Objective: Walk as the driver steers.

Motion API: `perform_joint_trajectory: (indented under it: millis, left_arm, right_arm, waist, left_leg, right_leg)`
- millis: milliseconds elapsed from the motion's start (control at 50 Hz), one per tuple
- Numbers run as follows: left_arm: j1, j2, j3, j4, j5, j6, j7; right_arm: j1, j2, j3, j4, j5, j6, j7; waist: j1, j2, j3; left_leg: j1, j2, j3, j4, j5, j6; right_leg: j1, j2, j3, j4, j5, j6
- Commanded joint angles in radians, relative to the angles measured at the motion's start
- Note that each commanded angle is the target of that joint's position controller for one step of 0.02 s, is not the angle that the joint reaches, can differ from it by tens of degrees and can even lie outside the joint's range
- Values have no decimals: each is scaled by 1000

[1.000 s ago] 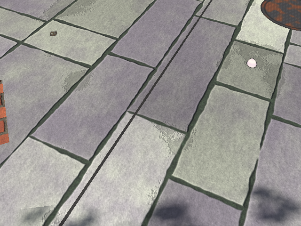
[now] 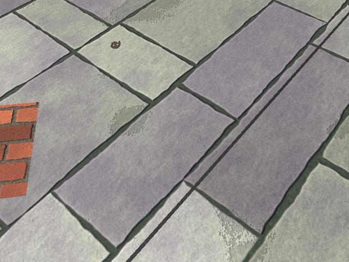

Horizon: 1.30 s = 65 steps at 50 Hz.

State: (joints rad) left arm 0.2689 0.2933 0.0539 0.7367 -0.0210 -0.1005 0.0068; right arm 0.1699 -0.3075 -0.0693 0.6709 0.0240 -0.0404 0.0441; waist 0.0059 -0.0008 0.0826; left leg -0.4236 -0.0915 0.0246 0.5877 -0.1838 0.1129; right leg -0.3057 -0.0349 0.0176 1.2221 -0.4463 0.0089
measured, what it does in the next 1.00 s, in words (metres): walks ahead, turning right: right foot, then left foot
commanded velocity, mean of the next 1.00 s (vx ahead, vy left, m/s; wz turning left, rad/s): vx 0.50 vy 0.00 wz -0.19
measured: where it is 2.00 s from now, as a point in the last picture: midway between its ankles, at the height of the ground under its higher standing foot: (223, 127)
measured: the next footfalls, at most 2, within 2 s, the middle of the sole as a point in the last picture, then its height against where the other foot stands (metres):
right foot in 0.40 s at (219, 261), level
left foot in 0.90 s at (173, 187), level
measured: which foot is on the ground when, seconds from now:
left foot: down 0.00-0.42, up 0.44-0.88, down 0.90-1.00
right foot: up 0.00-0.38, down 0.40-0.90, up 0.92-1.00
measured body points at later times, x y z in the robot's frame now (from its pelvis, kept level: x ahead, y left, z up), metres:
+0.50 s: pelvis +0.31 -0.06 +0.00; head +0.34 -0.06 +0.45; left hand +0.47 +0.21 -0.09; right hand +0.38 -0.34 -0.11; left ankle +0.14 +0.06 -0.63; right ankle +0.39 -0.13 -0.72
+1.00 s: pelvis +0.59 -0.04 +0.01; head +0.61 -0.04 +0.46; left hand +0.72 +0.22 -0.11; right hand +0.71 -0.34 -0.06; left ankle +0.68 +0.05 -0.72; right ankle +0.44 -0.13 -0.64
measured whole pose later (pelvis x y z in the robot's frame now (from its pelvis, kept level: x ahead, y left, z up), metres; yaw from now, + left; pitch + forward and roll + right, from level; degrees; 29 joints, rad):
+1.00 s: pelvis +0.59 -0.04 +0.01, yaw -16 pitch +1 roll +1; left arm 0.36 0.31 0.05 0.75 -0.03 -0.03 0.01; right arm 0.12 -0.27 -0.05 0.67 0.00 -0.11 0.01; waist 0.03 -0.03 0.01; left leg -0.36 -0.05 -0.02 0.50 -0.16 0.03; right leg -0.32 0.07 0.14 1.09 -0.45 -0.02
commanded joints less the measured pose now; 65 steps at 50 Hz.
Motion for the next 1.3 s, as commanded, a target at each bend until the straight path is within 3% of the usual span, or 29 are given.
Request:
perform_joint_trajectory:
  millis: [20,100,180,240,300,360,400,420,440,460,480,500,520,540,600,720,820,860,880,900,920,940,960,980,1020,1060,1160,1260,1300]
  left_arm:
    - [-36,144,33,-114,26,-39,5]
    - [-52,99,20,-117,43,-3,5]
    - [-180,46,-8,-124,32,-7,-11]
    - [-267,59,-9,-139,10,-16,-28]
    - [-315,80,-4,-162,5,-20,-44]
    - [-250,101,7,-157,3,-17,-57]
    - [-30,156,41,-98,8,-12,-51]
    - [119,216,55,-80,12,-6,-46]
    - [148,275,70,-68,8,-5,-54]
    - [160,171,46,-70,-11,-3,-55]
    - [103,144,38,-82,-2,3,-47]
    - [62,147,38,-94,10,9,-43]
    - [30,136,34,-100,13,13,-41]
    - [14,127,29,-107,21,12,-36]
    - [4,128,30,-103,8,15,-24]
    - [74,171,45,-59,-3,38,7]
    - [118,161,47,-33,-10,58,15]
    - [94,160,50,-36,-6,65,16]
    - [78,138,43,-44,-3,66,13]
    - [66,88,24,-62,9,62,8]
    - [197,19,1,-76,-5,54,8]
    - [227,74,3,-70,-14,48,10]
    - [154,140,20,-58,-17,49,9]
    - [79,146,22,-71,-6,51,9]
    - [10,120,24,-93,9,46,2]
    - [23,81,14,-90,4,47,-6]
    - [-106,33,-14,-124,20,34,-19]
    - [-260,43,-17,-163,6,19,-35]
    - [-288,59,-10,-180,4,11,-42]
  right_arm:
    - [47,-112,-31,-68,-17,-25,-14]
    - [60,-133,-36,-49,-12,-29,-36]
    - [108,-121,-25,-9,-9,-25,-50]
    - [170,-141,-23,25,-12,-30,-45]
    - [206,-151,-25,58,-14,-25,-44]
    - [188,-167,-31,71,-15,-13,-52]
    - [148,-161,-25,56,-23,-2,-60]
    - [159,-125,-8,28,-45,-2,-69]
    - [281,-35,18,10,-43,-22,-57]
    - [217,-109,12,10,-28,-45,-46]
    - [109,-143,3,-21,1,-63,-35]
    - [48,-129,9,-36,-5,-77,-34]
    - [18,-124,5,-45,-27,-84,-36]
    - [31,-120,2,-50,-37,-82,-37]
    - [59,-91,8,-46,-44,-61,-42]
    - [-147,-41,27,-89,-37,-62,-41]
    - [-212,-81,8,-106,-19,-81,-26]
    - [-149,-106,-7,-92,-16,-89,-28]
    - [-61,-127,-21,-71,-21,-93,-34]
    - [75,-167,-36,-58,-37,-96,-42]
    - [195,-245,-57,-30,-50,-83,-45]
    - [218,-190,-49,-11,-24,-76,-35]
    - [173,-121,-31,-15,-17,-73,-34]
    - [128,-96,-21,-18,-24,-66,-33]
    - [82,-64,-7,-1,-36,-64,-31]
    - [76,-58,-6,14,-32,-69,-29]
    - [102,-127,-22,55,-13,-68,-31]
    - [197,-157,-22,109,4,-48,-31]
    - [222,-164,-23,126,9,-35,-34]
  waist:
    - [-7,11,-138]
    - [10,20,-99]
    - [-58,70,-82]
    - [-109,81,-58]
    - [-120,74,-28]
    - [-68,90,-54]
    - [54,68,-205]
    - [101,-35,-330]
    - [25,-301,-404]
    - [76,-197,-394]
    - [88,-128,-253]
    - [73,-26,-183]
    - [48,21,-124]
    - [16,-7,-126]
    - [-15,-52,-115]
    - [55,-73,-81]
    - [60,-96,-81]
    - [18,-123,-91]
    - [-30,-116,-138]
    - [-95,-61,-266]
    - [-71,191,-419]
    - [-68,282,-404]
    - [-84,159,-253]
    - [-77,83,-161]
    - [-42,77,-67]
    - [-18,109,-70]
    - [-42,76,-56]
    - [-94,73,-38]
    - [-83,78,-28]
  left_leg:
    - [357,278,-467,-334,113,199]
    - [196,228,-338,-368,300,197]
    - [175,164,-195,-365,242,117]
    - [241,218,-218,-374,145,108]
    - [410,294,-238,-335,215,100]
    - [508,316,-197,-242,501,65]
    - [460,250,-106,35,796,21]
    - [272,200,-64,320,544,-15]
    - [-149,3,-50,655,-241,-99]
    - [-281,38,-168,734,-340,-93]
    - [-341,83,-163,732,-257,-86]
    - [-326,116,-146,682,-197,-83]
    - [-308,140,-135,604,-158,-92]
    - [-252,158,-137,554,-129,-102]
    - [-211,164,-107,431,-123,-153]
    - [-95,95,-79,32,222,-195]
    - [-33,70,-125,-106,201,-158]
    - [52,74,-117,-136,134,-121]
    - [190,87,-106,-178,145,-89]
    - [435,210,-207,-144,113,-27]
    - [790,435,-589,-172,-49,131]
    - [795,506,-832,-261,-272,169]
    - [665,461,-727,-293,-338,131]
    - [544,415,-591,-305,-255,101]
    - [372,342,-428,-354,-60,90]
    - [313,307,-345,-392,36,96]
    - [282,295,-207,-446,179,115]
    - [305,298,-160,-420,205,82]
    - [347,323,-193,-384,219,68]
  right_leg:
    - [-347,-76,93,-33,117,-5]
    - [-298,-71,46,-200,204,55]
    - [-233,-44,5,-528,535,64]
    - [-228,-31,-2,-638,629,36]
    - [-332,-26,5,-691,520,-19]
    - [-280,11,-14,-708,370,-78]
    - [40,70,-53,-732,407,-135]
    - [319,-82,171,-716,459,-198]
    - [636,-283,676,-817,251,-373]
    - [674,-282,772,-905,76,-348]
    - [566,-258,638,-925,110,-312]
    - [449,-219,546,-934,215,-293]
    - [351,-185,477,-950,338,-288]
    - [294,-158,434,-966,427,-287]
    - [198,-122,358,-995,541,-301]
    - [67,-36,264,-982,499,-227]
    - [171,-80,392,-887,407,-196]
    - [190,-90,427,-823,450,-178]
    - [168,-51,404,-736,504,-153]
    - [74,-1,345,-514,441,-121]
    - [-241,144,195,-193,74,-47]
    - [-405,102,178,-24,-143,-32]
    - [-452,58,190,37,-61,-24]
    - [-440,28,147,36,9,-19]
    - [-399,-21,127,-53,90,-18]
    - [-345,-38,98,-127,112,-14]
    - [-321,-63,40,-417,301,3]
    - [-223,-22,6,-631,445,-3]
    - [-203,-7,12,-685,401,-20]
Keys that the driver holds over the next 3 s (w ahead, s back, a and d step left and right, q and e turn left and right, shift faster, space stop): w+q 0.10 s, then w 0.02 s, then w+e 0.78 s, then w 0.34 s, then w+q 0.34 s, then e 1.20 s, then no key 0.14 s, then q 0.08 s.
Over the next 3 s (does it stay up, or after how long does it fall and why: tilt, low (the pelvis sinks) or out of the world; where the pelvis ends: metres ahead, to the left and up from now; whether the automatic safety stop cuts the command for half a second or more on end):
stays up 1.04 -0.20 0.02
